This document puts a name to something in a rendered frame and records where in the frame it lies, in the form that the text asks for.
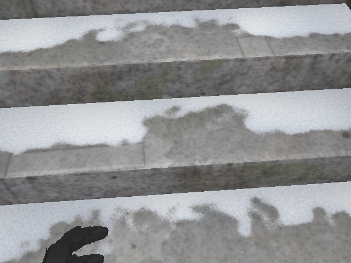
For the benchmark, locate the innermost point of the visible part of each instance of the left robot hand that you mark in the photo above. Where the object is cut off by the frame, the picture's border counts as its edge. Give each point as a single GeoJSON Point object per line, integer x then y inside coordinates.
{"type": "Point", "coordinates": [73, 240]}

